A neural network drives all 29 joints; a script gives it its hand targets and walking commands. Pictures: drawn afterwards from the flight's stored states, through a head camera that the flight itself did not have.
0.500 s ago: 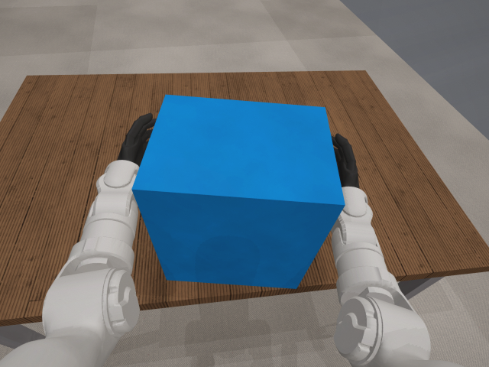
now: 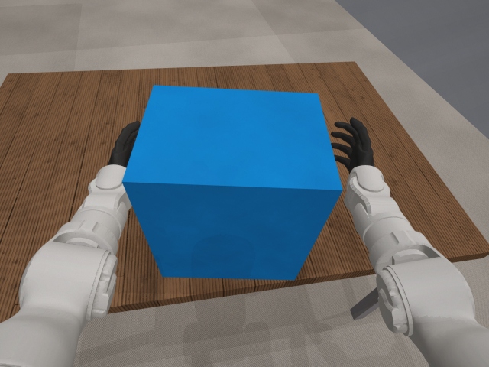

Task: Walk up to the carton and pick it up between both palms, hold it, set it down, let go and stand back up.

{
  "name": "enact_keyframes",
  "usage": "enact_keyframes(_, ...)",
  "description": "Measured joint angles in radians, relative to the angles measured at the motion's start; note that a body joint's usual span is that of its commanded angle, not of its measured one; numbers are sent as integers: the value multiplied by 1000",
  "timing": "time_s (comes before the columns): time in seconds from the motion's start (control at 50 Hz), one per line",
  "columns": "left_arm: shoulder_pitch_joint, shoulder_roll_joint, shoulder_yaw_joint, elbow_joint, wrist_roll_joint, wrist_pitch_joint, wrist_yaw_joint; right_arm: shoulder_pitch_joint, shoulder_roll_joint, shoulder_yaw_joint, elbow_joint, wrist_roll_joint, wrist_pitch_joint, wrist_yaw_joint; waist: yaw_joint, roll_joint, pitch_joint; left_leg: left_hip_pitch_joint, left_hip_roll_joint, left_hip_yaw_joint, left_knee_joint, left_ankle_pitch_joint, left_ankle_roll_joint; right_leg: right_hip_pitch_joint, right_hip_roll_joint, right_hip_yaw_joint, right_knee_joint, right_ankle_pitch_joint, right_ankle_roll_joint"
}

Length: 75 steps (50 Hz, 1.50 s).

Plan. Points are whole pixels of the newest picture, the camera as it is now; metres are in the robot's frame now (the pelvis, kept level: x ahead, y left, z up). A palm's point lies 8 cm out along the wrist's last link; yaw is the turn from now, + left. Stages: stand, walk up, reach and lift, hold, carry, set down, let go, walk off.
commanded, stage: set down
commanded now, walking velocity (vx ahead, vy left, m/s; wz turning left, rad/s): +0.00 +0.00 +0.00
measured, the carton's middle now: (232, 194) +0.40 +0.02 +0.05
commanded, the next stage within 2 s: none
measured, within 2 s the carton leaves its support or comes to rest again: neither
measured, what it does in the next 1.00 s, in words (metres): stands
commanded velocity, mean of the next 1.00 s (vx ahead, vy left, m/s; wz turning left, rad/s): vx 0.00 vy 0.00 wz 0.00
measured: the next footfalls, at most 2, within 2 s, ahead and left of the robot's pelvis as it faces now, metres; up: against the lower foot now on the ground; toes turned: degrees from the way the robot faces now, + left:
none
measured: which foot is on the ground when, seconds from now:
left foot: down 0.00-1.00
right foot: down 0.00-1.00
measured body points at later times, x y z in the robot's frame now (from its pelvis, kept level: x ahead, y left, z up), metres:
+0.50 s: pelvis -0.01 -0.01 +0.00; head +0.01 +0.00 +0.45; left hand +0.46 +0.21 +0.17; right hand +0.42 -0.24 +0.15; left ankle +0.02 +0.09 -0.73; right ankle +0.00 -0.13 -0.73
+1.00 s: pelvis +0.00 +0.00 +0.01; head +0.02 +0.01 +0.46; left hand +0.47 +0.22 +0.22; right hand +0.44 -0.24 +0.20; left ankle +0.02 +0.09 -0.73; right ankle +0.00 -0.13 -0.73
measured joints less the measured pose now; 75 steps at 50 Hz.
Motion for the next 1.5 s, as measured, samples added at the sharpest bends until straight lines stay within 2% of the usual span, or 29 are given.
enact_keyframes(0.1,17,34,-36,-38,-48,-15,-2,6,-22,-10,6,20,31,32,-6,-19,5,-19,-4,-7,-3,17,-5,-29,-3,-7,22,0,-7)
enact_keyframes(0.22,-16,63,-103,-83,-118,-4,-3,48,12,-50,-92,2,76,45,-24,-18,-24,-70,-13,-19,3,30,-8,-88,-12,-19,58,-8,-12)
enact_keyframes(0.3,-57,60,-116,-127,-129,56,-2,35,36,-61,-156,-4,112,30,-30,6,-41,-80,-17,-23,3,32,-6,-98,-15,-22,61,-9,-11)
enact_keyframes(0.36,-81,62,-85,-149,-111,132,-6,5,24,-50,-170,9,148,9,-27,27,-34,-51,-16,-20,-6,32,-4,-67,-13,-17,42,-2,-8)
enact_keyframes(0.48,-122,108,-21,-110,-99,244,-32,-38,-68,7,-163,64,232,-28,-20,21,8,62,-15,-3,-56,39,-2,38,-11,3,-6,13,-4)
enact_keyframes(0.56,-112,171,-34,-107,-134,249,-41,-28,-110,45,-185,117,274,-17,-26,-12,13,106,-13,3,-87,47,-6,74,-9,11,-26,18,-8)
enact_keyframes(0.7,-100,230,-112,-246,-201,315,-31,-43,-123,44,-234,184,349,33,-26,-43,-10,106,-9,-6,-90,47,-13,81,-3,4,-43,22,-15)
enact_keyframes(0.8,-133,221,-119,-320,-180,409,-29,-108,-114,0,-219,166,395,40,-21,-29,7,122,-14,-20,-106,53,-10,111,-5,-8,-78,36,-12)
enact_keyframes(0.92,-147,202,-72,-366,-135,487,-32,-136,-124,-40,-231,134,422,27,-19,-1,56,169,-20,-21,-135,61,-5,166,-9,-6,-125,54,-5)
enact_keyframes(1.12,-89,220,38,-547,-132,604,-15,-49,-184,-26,-428,182,495,20,-22,-5,92,236,-12,9,-182,67,-6,220,-1,29,-172,72,-5)
enact_keyframes(1.22,-98,248,79,-594,-123,664,-27,-60,-228,6,-469,227,538,28,-15,-21,100,277,-5,25,-207,71,-11,251,6,47,-189,80,-10)
enact_keyframes(1.34,-81,270,85,-598,-98,695,-60,-49,-236,39,-449,260,567,34,-11,-41,108,329,-2,23,-228,77,-19,300,11,48,-207,83,-18)
enact_keyframes(1.42,-26,268,77,-624,-86,696,-74,13,-205,27,-468,242,567,29,-11,-49,113,344,-3,11,-232,81,-22,319,11,37,-209,82,-22)
enact_keyframes(1.5,58,248,84,-682,-77,682,-78,106,-158,4,-537,207,548,19,-13,-48,129,349,-7,-3,-229,86,-22,326,8,25,-201,80,-23)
